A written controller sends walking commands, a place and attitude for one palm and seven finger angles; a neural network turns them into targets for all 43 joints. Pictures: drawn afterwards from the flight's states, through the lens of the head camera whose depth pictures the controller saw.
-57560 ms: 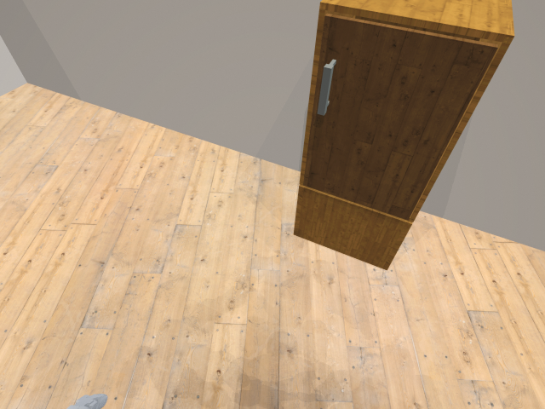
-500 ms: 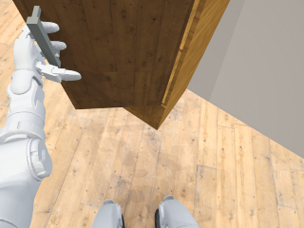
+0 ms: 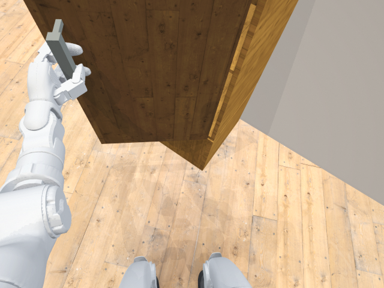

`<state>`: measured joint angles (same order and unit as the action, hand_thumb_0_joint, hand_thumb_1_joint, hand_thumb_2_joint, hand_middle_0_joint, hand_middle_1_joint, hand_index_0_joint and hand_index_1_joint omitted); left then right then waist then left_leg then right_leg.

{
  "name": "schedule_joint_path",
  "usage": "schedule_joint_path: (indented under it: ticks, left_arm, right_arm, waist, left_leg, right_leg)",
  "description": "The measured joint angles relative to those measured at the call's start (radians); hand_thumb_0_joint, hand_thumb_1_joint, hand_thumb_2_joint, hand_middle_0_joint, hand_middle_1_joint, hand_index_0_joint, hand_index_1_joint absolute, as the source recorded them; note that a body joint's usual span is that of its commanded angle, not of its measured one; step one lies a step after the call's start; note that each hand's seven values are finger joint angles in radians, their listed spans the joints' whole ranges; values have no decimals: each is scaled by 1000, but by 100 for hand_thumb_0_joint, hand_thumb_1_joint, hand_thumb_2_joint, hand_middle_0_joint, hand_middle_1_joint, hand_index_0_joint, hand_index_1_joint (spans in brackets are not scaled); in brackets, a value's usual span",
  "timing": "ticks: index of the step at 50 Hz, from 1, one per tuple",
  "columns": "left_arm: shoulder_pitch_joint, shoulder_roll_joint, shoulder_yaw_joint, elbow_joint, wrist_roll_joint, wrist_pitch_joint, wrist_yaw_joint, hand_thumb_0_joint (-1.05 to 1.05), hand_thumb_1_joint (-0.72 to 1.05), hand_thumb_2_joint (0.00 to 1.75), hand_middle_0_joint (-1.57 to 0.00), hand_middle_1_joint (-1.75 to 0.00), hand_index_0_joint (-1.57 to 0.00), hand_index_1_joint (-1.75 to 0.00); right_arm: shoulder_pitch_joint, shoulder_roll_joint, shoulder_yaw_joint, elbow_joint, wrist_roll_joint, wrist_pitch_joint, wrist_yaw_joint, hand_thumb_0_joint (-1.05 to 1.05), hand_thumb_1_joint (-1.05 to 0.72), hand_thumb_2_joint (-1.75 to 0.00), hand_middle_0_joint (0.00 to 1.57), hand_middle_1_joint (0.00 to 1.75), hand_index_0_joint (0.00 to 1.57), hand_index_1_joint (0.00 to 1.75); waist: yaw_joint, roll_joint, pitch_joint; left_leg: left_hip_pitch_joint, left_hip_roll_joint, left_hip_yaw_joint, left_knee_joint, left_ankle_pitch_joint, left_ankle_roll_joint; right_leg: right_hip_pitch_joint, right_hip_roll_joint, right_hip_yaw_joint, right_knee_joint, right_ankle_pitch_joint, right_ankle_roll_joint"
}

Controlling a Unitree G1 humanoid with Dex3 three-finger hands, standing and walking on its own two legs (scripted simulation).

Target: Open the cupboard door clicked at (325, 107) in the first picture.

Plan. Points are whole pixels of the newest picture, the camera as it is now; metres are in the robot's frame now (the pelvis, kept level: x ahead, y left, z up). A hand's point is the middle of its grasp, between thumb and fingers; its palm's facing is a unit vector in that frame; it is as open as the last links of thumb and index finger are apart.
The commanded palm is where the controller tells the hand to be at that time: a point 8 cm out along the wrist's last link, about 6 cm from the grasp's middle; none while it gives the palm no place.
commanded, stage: close the thumb around the handle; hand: left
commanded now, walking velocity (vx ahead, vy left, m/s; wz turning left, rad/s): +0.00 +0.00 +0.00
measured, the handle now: (69, 59) +0.57 +0.21 +0.08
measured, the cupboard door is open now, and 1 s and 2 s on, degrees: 40 78 82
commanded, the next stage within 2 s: pull the door open along its arc in 0.08 s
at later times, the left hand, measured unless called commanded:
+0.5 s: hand (80, 95) +0.48 +0.18 +0.08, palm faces +0.04 -1.00 +0.00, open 5.8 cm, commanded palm +0.42 +0.23 +0.08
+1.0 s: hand (135, 173) +0.31 +0.08 +0.08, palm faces +0.39 -0.92 +0.04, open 6.3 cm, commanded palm +0.23 +0.14 +0.08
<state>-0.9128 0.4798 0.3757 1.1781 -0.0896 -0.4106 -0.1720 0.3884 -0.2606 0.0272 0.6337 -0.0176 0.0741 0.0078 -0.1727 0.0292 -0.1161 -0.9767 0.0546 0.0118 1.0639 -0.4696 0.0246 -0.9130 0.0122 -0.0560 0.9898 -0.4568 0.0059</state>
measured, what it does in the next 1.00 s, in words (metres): stands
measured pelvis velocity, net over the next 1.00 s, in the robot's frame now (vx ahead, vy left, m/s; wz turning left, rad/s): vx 0.02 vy -0.02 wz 0.03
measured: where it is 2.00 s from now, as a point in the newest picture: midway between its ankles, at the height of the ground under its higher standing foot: outside the picture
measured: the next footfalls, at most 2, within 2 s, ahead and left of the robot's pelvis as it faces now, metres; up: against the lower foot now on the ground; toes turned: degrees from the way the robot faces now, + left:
none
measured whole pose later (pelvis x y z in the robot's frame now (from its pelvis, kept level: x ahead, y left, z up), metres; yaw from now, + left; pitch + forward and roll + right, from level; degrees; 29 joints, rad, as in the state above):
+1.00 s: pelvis +0.02 -0.02 +0.02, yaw +1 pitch +11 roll +0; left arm 0.10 -0.09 -0.12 0.13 0.05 -0.24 0.48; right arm 0.17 -0.16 0.02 0.50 -0.05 0.06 0.04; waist -0.01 0.01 -0.15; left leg -0.65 0.03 0.03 0.92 -0.46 -0.01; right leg -0.63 0.00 -0.04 0.92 -0.48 -0.02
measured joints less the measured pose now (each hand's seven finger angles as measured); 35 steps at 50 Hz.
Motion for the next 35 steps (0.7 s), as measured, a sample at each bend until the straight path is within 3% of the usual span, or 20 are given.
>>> schedule_joint_path:
  ticks: [13, 20, 25, 30, 32, 35]
  left_arm:
    - [-1, 12, 15, 3, -2, -2, -20, 1, 74, 80, -35, -135, -35, -135]
    - [94, -8, 24, -86, -31, 10, -37, 1, 75, 78, -35, -135, -35, -135]
    - [239, -68, 1, -223, -67, 17, -38, 1, 74, 76, -34, -134, -34, -134]
    - [434, -151, -63, -421, -107, 26, -24, 0, 73, 75, -33, -133, -33, -132]
    - [510, -200, -101, -511, -118, 36, 13, 1, 72, 74, -33, -133, -33, -131]
    - [618, -292, -169, -651, -102, 51, 136, 1, 72, 75, -33, -133, -33, -129]
  right_arm:
    - [-1, -3, 3, 7, 4, 2, -6, 0, -91, -90, 20, 30, 20, 30]
    - [12, -3, -6, -15, 13, 14, -5, 0, -91, -90, 20, 30, 20, 30]
    - [17, 1, -14, -32, 27, 24, 3, 0, -91, -90, 20, 30, 20, 30]
    - [4, 6, -25, -59, 41, 19, 11, 0, -91, -90, 20, 30, 20, 30]
    - [-8, 10, -32, -67, 43, 7, 14, 0, -91, -90, 20, 30, 20, 30]
    - [-38, 16, -39, -74, 35, -16, 22, 1, -91, -90, 20, 30, 20, 30]
  waist:
    - [0, 0, 3]
    - [8, 1, -3]
    - [30, 2, -14]
    - [57, 2, -24]
    - [75, 2, -28]
    - [102, 3, -32]
  left_leg:
    - [-4, 3, -5, 1, 1, -7]
    - [31, 9, 10, -25, 3, -9]
    - [89, 9, 24, -62, 6, -8]
    - [160, 5, 34, -103, 10, -7]
    - [184, 2, 36, -116, 12, -8]
    - [211, -4, 36, -126, 13, -8]
  right_leg:
    - [-6, 4, -4, 6, -2, -7]
    - [19, 10, 11, -14, 3, -8]
    - [69, 11, 25, -44, 7, -7]
    - [135, 7, 34, -80, 10, -5]
    - [157, 5, 35, -90, 11, -4]
    - [184, 0, 35, -96, 8, -3]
